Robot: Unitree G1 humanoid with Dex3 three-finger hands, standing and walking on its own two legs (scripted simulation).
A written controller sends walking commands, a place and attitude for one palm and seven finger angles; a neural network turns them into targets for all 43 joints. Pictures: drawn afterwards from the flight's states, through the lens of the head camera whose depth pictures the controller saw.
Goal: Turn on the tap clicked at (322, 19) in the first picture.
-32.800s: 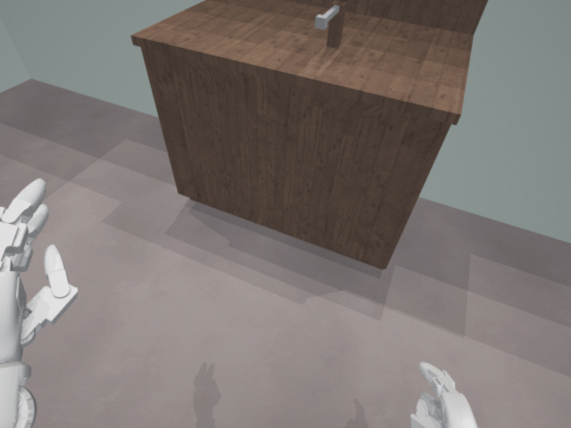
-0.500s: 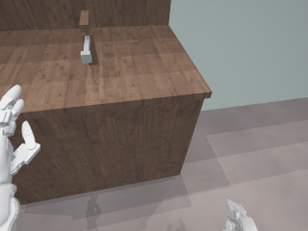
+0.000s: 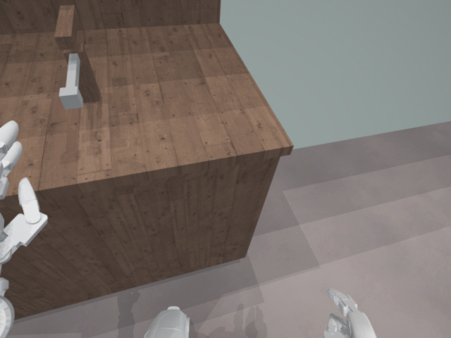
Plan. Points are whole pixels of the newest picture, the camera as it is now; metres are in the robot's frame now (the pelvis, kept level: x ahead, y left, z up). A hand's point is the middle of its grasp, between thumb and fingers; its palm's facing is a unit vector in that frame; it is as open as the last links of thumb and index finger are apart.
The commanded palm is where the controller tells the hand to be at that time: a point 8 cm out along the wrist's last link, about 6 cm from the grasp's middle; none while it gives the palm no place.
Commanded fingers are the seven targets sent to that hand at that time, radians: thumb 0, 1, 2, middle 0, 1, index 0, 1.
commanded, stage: come to a stop and stand still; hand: left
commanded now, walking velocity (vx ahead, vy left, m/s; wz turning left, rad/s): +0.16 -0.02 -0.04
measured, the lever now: (71, 97) +0.44 +0.33 +0.16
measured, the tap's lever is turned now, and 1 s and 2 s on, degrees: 0 0 0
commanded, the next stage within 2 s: look again from close up in 1.30 s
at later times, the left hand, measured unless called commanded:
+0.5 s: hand (69, 181) +0.28 +0.26 +0.15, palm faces +0.39 -0.84 -0.38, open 7.4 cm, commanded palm +0.23 +0.29 +0.18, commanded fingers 0.00 0.90 0.90 -0.20 -0.30 -0.20 -0.30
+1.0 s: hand (45, 173) +0.28 +0.29 +0.16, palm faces +0.41 -0.85 -0.33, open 7.4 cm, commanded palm +0.23 +0.32 +0.18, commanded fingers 0.00 0.90 0.90 -0.20 -0.30 -0.20 -0.30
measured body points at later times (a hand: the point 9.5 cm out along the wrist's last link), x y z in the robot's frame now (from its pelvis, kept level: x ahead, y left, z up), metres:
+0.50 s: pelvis +0.06 +0.01 +0.00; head +0.08 +0.01 +0.45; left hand +0.25 +0.30 +0.17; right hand +0.24 -0.20 -0.08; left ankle +0.11 +0.13 -0.73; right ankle +0.05 -0.08 -0.73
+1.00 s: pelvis +0.06 +0.04 +0.01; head +0.06 +0.06 +0.46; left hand +0.25 +0.33 +0.18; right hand +0.24 -0.18 -0.06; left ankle +0.11 +0.13 -0.73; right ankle +0.05 -0.08 -0.73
